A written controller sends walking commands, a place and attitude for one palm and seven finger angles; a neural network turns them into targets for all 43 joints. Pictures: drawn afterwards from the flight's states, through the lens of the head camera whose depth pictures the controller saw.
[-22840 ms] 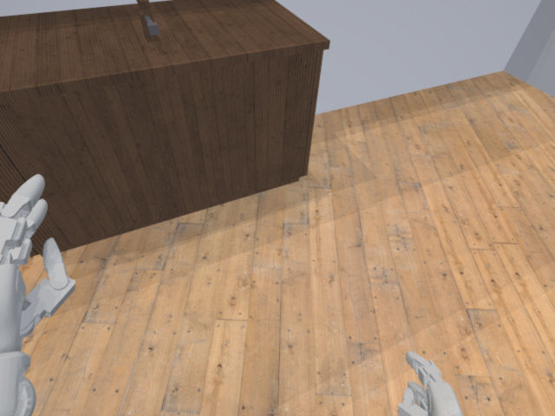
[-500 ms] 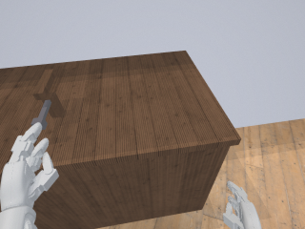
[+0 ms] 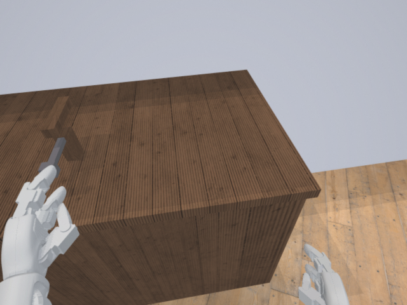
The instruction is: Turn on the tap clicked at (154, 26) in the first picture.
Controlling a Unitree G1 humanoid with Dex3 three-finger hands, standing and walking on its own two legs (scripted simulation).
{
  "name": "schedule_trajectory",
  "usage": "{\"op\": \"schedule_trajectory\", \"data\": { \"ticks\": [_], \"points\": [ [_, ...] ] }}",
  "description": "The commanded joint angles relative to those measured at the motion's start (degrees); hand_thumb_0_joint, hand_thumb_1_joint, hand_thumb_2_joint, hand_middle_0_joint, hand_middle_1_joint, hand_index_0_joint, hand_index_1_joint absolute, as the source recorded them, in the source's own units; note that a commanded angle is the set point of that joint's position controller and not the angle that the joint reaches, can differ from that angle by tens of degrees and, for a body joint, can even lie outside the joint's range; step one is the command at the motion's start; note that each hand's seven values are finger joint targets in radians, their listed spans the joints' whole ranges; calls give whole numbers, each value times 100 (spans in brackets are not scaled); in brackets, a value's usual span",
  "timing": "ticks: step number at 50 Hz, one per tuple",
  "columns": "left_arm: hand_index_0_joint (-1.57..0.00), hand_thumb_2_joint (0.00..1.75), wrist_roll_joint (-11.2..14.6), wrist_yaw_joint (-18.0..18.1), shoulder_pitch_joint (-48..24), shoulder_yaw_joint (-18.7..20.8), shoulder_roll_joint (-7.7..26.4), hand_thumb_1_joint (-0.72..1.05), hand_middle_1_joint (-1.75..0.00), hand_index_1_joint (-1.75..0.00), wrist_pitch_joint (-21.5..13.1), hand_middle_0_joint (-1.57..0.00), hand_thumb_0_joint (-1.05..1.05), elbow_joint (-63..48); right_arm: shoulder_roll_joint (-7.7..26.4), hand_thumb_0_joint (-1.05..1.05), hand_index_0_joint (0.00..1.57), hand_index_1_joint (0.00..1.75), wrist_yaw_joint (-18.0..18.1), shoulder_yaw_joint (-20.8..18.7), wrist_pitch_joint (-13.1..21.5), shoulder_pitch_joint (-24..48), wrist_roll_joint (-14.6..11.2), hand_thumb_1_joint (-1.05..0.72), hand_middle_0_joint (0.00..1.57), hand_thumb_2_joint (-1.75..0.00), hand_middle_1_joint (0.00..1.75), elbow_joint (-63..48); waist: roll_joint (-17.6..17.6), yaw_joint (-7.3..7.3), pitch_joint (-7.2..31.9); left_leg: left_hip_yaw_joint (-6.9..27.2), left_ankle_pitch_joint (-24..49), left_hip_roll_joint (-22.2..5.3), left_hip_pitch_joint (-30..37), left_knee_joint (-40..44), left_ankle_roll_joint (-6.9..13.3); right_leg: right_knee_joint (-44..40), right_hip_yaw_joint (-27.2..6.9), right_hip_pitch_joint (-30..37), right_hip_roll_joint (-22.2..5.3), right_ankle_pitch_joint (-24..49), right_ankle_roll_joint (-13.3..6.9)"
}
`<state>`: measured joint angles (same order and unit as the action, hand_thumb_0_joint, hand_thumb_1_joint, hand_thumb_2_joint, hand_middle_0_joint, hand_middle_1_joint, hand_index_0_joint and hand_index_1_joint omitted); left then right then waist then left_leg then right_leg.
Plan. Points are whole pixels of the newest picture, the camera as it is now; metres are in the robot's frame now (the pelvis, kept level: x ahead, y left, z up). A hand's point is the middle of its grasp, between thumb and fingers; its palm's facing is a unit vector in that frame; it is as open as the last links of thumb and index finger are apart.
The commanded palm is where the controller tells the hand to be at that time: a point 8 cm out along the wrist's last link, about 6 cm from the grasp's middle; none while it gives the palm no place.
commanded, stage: turn the palm inward beside the body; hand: left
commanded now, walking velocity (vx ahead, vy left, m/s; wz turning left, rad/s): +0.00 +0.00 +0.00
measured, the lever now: (49, 170) +0.33 +0.39 +0.09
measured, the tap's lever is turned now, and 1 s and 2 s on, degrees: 0 0 0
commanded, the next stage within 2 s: reach beside the lever's end, fingers flat in 0.06 s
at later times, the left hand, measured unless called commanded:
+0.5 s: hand (63, 222) +0.20 +0.26 +0.13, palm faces +0.49 -0.86 -0.14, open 7.4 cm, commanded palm +0.16 +0.30 +0.14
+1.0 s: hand (45, 208) +0.22 +0.31 +0.12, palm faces +0.52 -0.85 -0.13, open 7.5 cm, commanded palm +0.19 +0.36 +0.12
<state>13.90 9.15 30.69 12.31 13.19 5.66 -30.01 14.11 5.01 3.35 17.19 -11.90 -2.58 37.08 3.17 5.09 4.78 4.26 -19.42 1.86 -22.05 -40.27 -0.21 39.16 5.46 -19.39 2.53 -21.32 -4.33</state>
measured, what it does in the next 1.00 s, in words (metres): stands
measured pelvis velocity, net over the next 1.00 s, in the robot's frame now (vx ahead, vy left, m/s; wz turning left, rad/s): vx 0.00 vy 0.01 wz -0.01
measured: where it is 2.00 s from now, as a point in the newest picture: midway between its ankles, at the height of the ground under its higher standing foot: outside the picture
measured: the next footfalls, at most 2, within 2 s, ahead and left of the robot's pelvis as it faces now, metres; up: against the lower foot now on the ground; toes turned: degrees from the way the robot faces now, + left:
none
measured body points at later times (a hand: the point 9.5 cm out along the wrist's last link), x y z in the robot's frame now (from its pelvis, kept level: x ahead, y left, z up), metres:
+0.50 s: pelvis -0.01 -0.01 +0.00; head -0.02 -0.03 +0.45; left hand +0.16 +0.30 +0.14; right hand +0.20 -0.22 -0.07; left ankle +0.02 +0.12 -0.72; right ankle +0.00 -0.07 -0.72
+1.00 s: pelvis +0.00 +0.01 +0.00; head +0.00 +0.00 +0.45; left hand +0.19 +0.36 +0.13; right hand +0.18 -0.22 -0.08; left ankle +0.02 +0.12 -0.72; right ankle +0.00 -0.07 -0.72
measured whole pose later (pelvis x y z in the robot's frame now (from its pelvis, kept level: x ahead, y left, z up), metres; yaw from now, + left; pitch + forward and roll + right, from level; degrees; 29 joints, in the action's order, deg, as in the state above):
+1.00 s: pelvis +0.00 +0.01 +0.00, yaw +0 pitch +3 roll +0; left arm 16.3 2.9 15.2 23.8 17.7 -0.6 -5.8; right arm 14.6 6.7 1.9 16.8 -11.7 -3.1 41.0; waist 2.2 4.2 3.2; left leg 3.7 -18.2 2.2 -23.1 -38.6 0.6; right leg 37.0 4.9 -20.3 2.1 -19.7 -3.4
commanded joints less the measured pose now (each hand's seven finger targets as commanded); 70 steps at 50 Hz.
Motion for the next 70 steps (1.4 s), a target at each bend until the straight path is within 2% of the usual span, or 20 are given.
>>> {"op": "schedule_trajectory", "data": {
  "ticks": [1, 11, 13, 22, 23, 28, 32, 36, 39, 41, 44, 47, 49, 52, 58, 59, 61, 63, 68, 70],
  "points": [
    [-20, 90, -6, 57, -365, 531, 795, 90, -30, -30, -436, -20, 0, -1289, 588, 0, 20, 30, 42, -246, 355, 773, 24, -90, 20, -90, 30, -1007, -161, -24, 400, -74, 1018, -86, 234, 437, 225, -844, -363, 67, -375, 1151, 352],
    [-20, 90, 25, 55, -564, 676, 881, 90, -30, -30, -437, -20, 0, -973, 593, 0, 20, 30, 73, -266, 307, 817, 5, -90, 20, -90, 30, -958, -347, -49, 184, -72, 755, -84, 97, 469, 232, -982, -455, -2, -385, 849, 381],
    [-20, 90, -1, 83, -694, 864, 1041, 90, -30, -30, -471, -20, 0, -930, 580, 0, 20, 30, 94, -266, 296, 865, -10, -90, 20, -90, 30, -901, -81, -23, 203, -95, 763, -62, 147, 456, 232, -998, -485, -4, -387, 810, 361],
    [-20, 90, 171, -98, -1413, 1069, 1247, 90, -30, -30, -513, -20, 0, -157, 607, 0, 20, 30, 152, -292, 284, 915, -27, -90, 20, -90, 30, -751, -280, -111, 258, -69, 511, -62, -82, 436, 219, -1177, -734, 60, -474, 398, 426],
    [-20, 90, 136, -93, -1577, 1173, 1340, 90, -30, -30, -522, -20, 0, -99, 591, 0, 20, 30, 161, -283, 273, 970, -57, -90, 20, -90, 30, -708, -90, -109, 199, -79, 526, -52, -22, 447, 225, -1198, -743, 35, -469, 374, 402],
    [-20, 90, 162, -171, -1910, 1347, 1520, 90, -30, -30, -539, -20, 0, 216, 604, 0, 20, 30, 190, -288, 273, 964, -60, -90, 20, -90, 30, -658, 36, -85, 302, -69, 588, -56, 9, 511, 209, -1170, -724, 118, -457, 453, 383],
    [-20, 90, 235, -274, -1656, 1499, 1531, 90, -29, -29, -615, -20, 0, 465, 662, 0, 20, 30, 170, -344, 283, 784, -18, -90, 20, -90, 30, -678, -307, -57, 637, -94, 1043, -66, 113, 536, 204, -975, -583, 344, -403, 1297, 398],
    [-19, 90, 276, -378, -1608, 1611, 1549, 90, -28, -28, -699, -19, 0, 554, 666, 0, 20, 30, 163, -360, 252, 699, -34, -90, 20, -90, 30, -688, -89, -50, 624, -133, 1309, -58, 225, 583, 182, -879, -459, 319, -344, 1624, 355],
    [-19, 90, 247, -381, -1752, 1643, 1554, 90, -27, -27, -818, -19, 0, 556, 662, 0, 20, 30, 175, -368, 271, 630, -21, -90, 20, -90, 30, -668, 64, -74, 621, -115, 1342, -45, 288, 609, 171, -843, -416, 226, -323, 1570, 333],
    [-19, 90, 283, -438, -1910, 1692, 1630, 90, -27, -27, -886, -19, 0, 806, 716, 0, 20, 30, 191, -384, 284, 591, -26, -90, 20, -90, 30, -611, -207, -145, 521, -80, 1320, -62, 241, 599, 177, -853, -406, 160, -294, 1548, 340],
    [-19, 90, 236, -497, -2224, 1667, 1675, 90, -26, -26, -990, -19, 0, 891, 706, 0, 20, 30, 215, -377, 278, 609, -34, -90, 20, -90, 30, -562, 122, -165, 507, -65, 1175, -45, 282, 635, 169, -868, -408, 53, -301, 1301, 313],
    [-18, 90, 287, -619, -2429, 1715, 1781, 90, -25, -25, -1035, -18, 0, 1232, 761, 0, 20, 30, 247, -388, 298, 606, -26, -90, 20, -90, 30, -514, -97, -204, 519, -36, 1109, -45, 256, 650, 181, -894, -405, 39, -286, 1221, 318],
    [-18, 90, 241, -658, -2591, 1754, 1841, 90, -25, -25, -1117, -18, 0, 1229, 730, 0, 20, 30, 247, -394, 291, 610, -34, -90, 20, -90, 30, -484, 197, -178, 688, -45, 1179, -39, 384, 671, 159, -866, -406, 81, -289, 1256, 291],
    [-18, 90, 288, -756, -2712, 1795, 1916, 90, -24, -24, -1124, -18, 0, 1548, 770, 0, 20, 30, 259, -385, 293, 597, -26, -90, 20, -90, 30, -480, 30, -173, 672, 12, 1160, -47, 321, 708, 144, -844, -361, 68, -261, 1206, 289],
    [-18, 90, 228, -785, -3030, 2022, 2171, 90, -22, -22, -1165, -18, 0, 1989, 766, 0, 20, 30, 270, -372, 230, 643, -39, -90, 20, -90, 30, -434, 199, -144, 674, 45, 1117, -66, 364, 773, 118, -857, -344, 40, -237, 1113, 265],
    [-17, 90, 219, -807, -3155, 1818, 1983, 90, -22, -22, -1191, -17, 0, 1972, 760, 0, 20, 30, 259, -372, 225, 599, -22, -90, 20, -90, 30, -457, 242, -188, 718, 53, 1119, -64, 419, 785, 101, -836, -329, -12, -231, 1114, 263],
    [-17, 90, 242, -822, -3256, 1823, 2006, 90, -22, -22, -1215, -17, 0, 2102, 805, 0, 20, 30, 256, -383, 237, 571, 2, -90, 20, -90, 30, -464, 81, -204, 748, 81, 1134, -72, 422, 779, 106, -826, -316, -37, -210, 1133, 265],
    [-17, 90, 209, -816, -3280, 2160, 2350, 90, -21, -21, -1183, -17, 0, 2497, 829, 0, 20, 30, 275, -383, 166, 549, -16, -90, 20, -90, 30, -381, -59, -176, 641, 67, 1067, -76, 272, 775, 117, -849, -331, -23, -209, 1083, 277],
    [-17, 90, 121, -867, -3914, 2183, 2562, 90, -20, -20, -1274, -17, 0, 2675, 833, 0, 20, 30, 285, -366, 97, 533, -24, -90, 20, -90, 30, -400, 322, -227, 666, 93, 898, -67, 255, 783, 115, -822, -356, -109, -209, 918, 256],
    [-16, 90, 127, -899, -4072, 2026, 2426, 90, -19, -19, -1336, -16, 0, 2774, 853, 0, 20, 30, 280, -375, 94, 472, 18, -90, 20, -90, 30, -416, 310, -274, 800, 103, 867, -55, 307, 761, 127, -798, -352, -154, -193, 913, 253]
  ]
}}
